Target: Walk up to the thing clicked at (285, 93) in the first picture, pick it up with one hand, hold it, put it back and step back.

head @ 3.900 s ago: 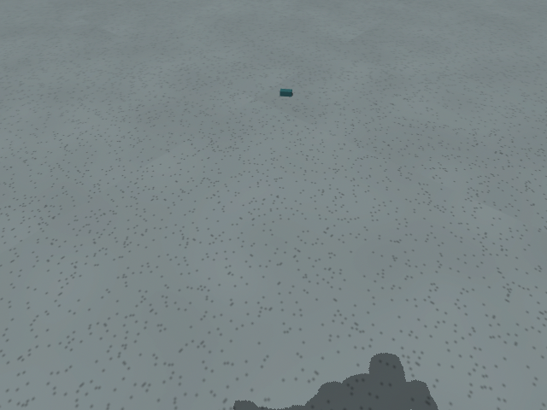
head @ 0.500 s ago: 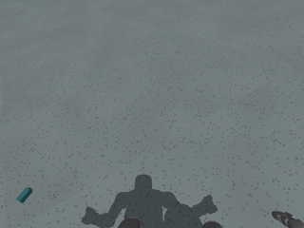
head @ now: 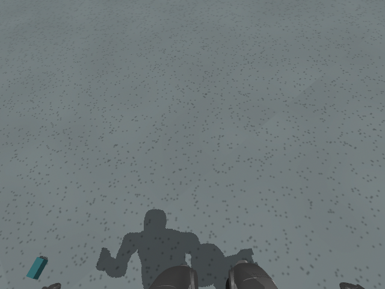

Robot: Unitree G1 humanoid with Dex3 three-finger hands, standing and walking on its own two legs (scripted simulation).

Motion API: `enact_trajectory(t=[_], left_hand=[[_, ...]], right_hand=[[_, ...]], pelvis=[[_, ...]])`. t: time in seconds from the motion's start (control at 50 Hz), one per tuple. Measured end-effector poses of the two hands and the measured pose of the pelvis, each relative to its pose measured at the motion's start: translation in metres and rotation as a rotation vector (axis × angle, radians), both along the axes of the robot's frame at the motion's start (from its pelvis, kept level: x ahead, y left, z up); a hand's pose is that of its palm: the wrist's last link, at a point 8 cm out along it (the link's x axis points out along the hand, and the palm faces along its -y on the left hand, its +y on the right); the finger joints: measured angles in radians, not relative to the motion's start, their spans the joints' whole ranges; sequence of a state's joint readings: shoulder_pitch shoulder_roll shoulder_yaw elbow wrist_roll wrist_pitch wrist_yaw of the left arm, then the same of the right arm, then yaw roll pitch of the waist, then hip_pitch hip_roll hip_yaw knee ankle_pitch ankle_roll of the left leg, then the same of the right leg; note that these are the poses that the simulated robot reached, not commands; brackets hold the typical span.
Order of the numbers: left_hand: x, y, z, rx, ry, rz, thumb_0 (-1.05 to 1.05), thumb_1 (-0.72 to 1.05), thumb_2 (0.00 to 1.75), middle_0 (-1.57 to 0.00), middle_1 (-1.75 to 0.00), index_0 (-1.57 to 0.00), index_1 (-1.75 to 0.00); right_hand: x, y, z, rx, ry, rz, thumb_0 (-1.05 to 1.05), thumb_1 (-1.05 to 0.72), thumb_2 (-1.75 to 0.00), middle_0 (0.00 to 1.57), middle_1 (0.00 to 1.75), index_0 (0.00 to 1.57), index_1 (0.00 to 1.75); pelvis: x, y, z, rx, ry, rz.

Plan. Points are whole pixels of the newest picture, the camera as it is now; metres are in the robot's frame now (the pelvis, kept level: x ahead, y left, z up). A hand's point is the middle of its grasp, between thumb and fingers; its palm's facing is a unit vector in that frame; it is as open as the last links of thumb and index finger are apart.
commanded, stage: walk up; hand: left
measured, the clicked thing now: (37, 268) +0.33 +0.79 -0.71
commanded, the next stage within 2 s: none
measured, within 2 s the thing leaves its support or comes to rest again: neither
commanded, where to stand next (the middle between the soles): -0.12 +0.65 m, yaw -14 degrees
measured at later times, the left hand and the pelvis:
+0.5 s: hand out of the picture +0.06 +0.56 -0.13, palm faces -0.10 -0.83 -0.54, open 7.4 cm; pelvis -0.05 +0.25 +0.00, yaw -3 degrees
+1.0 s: hand out of the picture -0.01 +0.80 -0.10, palm faces -0.08 -0.76 -0.65, open 7.4 cm; pelvis -0.13 +0.47 -0.02, yaw -5 degrees
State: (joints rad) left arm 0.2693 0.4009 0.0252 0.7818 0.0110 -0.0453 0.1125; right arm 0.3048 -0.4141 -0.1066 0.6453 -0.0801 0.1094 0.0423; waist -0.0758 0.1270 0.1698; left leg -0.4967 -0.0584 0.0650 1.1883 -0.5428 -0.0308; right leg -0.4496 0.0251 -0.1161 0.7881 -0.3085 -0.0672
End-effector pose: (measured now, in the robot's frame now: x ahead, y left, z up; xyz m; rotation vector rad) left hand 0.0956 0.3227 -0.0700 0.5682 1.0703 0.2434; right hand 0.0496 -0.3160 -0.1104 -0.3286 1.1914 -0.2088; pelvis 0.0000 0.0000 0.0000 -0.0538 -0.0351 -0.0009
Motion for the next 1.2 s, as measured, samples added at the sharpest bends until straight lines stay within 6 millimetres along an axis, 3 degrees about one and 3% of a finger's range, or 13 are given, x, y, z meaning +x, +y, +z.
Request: enact_trajectory(t=[0.12, 0.2, 0.28, 0.34, 0.4, 0.5, 0.6, 0.68, 0.84, 0.98, 1.04, 1.08, 1.2], left_hand=[[-0.023, 0.066, 0.024, 0.049, -0.060, 0.056, 0.01, 0.90, 0.89, -0.21, -0.30, -0.21, -0.31], [-0.034, 0.124, 0.027, 0.082, -0.023, 0.029, 0.01, 0.90, 0.89, -0.21, -0.30, -0.21, -0.31], [-0.038, 0.198, 0.012, 0.113, -0.016, 0.013, 0.01, 0.89, 0.89, -0.21, -0.30, -0.21, -0.31], [-0.040, 0.247, -0.005, 0.132, 0.002, 0.043, 0.01, 0.90, 0.90, -0.21, -0.30, -0.21, -0.31], [-0.040, 0.265, -0.011, 0.103, 0.035, 0.063, 0.01, 0.90, 0.90, -0.20, -0.30, -0.21, -0.30], [-0.039, 0.268, -0.013, 0.002, 0.067, 0.020, 0.01, 0.90, 0.90, -0.20, -0.30, -0.20, -0.30], [-0.047, 0.268, -0.013, -0.045, 0.089, -0.042, 0.01, 0.90, 0.90, -0.20, -0.30, -0.21, -0.30], [-0.063, 0.290, -0.009, -0.026, 0.080, -0.064, 0.01, 0.90, 0.89, -0.21, -0.30, -0.21, -0.31], [-0.091, 0.375, 0.026, 0.045, -0.028, -0.018, 0.01, 0.90, 0.89, -0.21, -0.30, -0.21, -0.31], [-0.114, 0.489, 0.021, 0.116, -0.039, -0.037, 0.01, 0.89, 0.89, -0.21, -0.30, -0.21, -0.31], [-0.125, 0.542, 0.003, 0.127, -0.030, -0.009, 0.01, 0.90, 0.90, -0.21, -0.30, -0.21, -0.31], [-0.134, 0.562, -0.006, 0.119, 0.002, 0.027, 0.01, 0.90, 0.90, -0.20, -0.30, -0.21, -0.31], [-0.153, 0.576, -0.014, -0.002, 0.083, 0.019, 0.01, 0.90, 0.90, -0.20, -0.30, -0.20, -0.30]], right_hand=[[0.031, 0.054, 0.007, 0.032, -0.071, 0.087, 0.01, -0.91, -0.89, 0.21, 0.30, 0.21, 0.30], [0.043, 0.085, 0.012, 0.010, -0.143, 0.087, 0.01, -0.91, -0.89, 0.21, 0.30, 0.21, 0.30], [0.034, 0.125, 0.007, -0.050, -0.145, 0.080, 0.01, -0.91, -0.89, 0.21, 0.30, 0.21, 0.30], [0.007, 0.163, 0.005, -0.075, -0.114, 0.059, 0.01, -0.91, -0.89, 0.21, 0.30, 0.21, 0.30], [-0.031, 0.200, 0.008, -0.058, -0.041, 0.006, 0.01, -0.91, -0.89, 0.21, 0.30, 0.21, 0.30], [-0.074, 0.250, 0.018, -0.025, 0.048, -0.049, 0.01, -0.91, -0.89, 0.21, 0.30, 0.21, 0.30], [-0.091, 0.280, 0.005, -0.003, 0.047, -0.070, 0.01, -0.90, -0.89, 0.21, 0.30, 0.21, 0.30], [-0.091, 0.309, -0.010, 0.021, 0.023, -0.073, 0.01, -0.91, -0.89, 0.21, 0.30, 0.21, 0.30], [-0.083, 0.368, -0.006, 0.046, -0.054, -0.009, 0.01, -0.91, -0.89, 0.21, 0.30, 0.21, 0.30], [-0.099, 0.426, -0.007, -0.025, -0.086, -0.012, 0.01, -0.91, -0.89, 0.21, 0.30, 0.21, 0.30], [-0.123, 0.464, -0.005, -0.054, -0.072, -0.015, 0.01, -0.91, -0.89, 0.20, 0.30, 0.20, 0.30], [-0.147, 0.491, -0.001, -0.052, -0.055, -0.035, 0.01, -0.91, -0.89, 0.20, 0.30, 0.20, 0.30], [-0.207, 0.557, 0.024, -0.027, 0.050, -0.107, 0.01, -0.91, -0.89, 0.21, 0.30, 0.21, 0.30]], pelvis=[[-0.010, 0.054, 0.007, 0.035, -0.015, 0.008], [-0.017, 0.102, 0.002, 0.046, -0.003, -0.013], [-0.027, 0.158, -0.017, 0.032, 0.010, -0.025], [-0.035, 0.192, -0.025, 0.062, -0.017, -0.060], [-0.037, 0.216, -0.015, 0.010, -0.005, -0.042], [-0.046, 0.247, 0.005, 0.024, 0.016, -0.054], [-0.057, 0.282, 0.004, 0.051, 0.028, -0.092], [-0.073, 0.310, 0.000, 0.015, -0.011, -0.095], [-0.099, 0.377, 0.006, 0.062, -0.023, -0.083], [-0.128, 0.461, -0.015, 0.039, -0.012, -0.083], [-0.143, 0.497, -0.024, 0.075, -0.044, -0.110], [-0.149, 0.516, -0.022, 0.038, -0.045, -0.118], [-0.167, 0.554, 0.009, 0.013, 0.000, -0.102]])
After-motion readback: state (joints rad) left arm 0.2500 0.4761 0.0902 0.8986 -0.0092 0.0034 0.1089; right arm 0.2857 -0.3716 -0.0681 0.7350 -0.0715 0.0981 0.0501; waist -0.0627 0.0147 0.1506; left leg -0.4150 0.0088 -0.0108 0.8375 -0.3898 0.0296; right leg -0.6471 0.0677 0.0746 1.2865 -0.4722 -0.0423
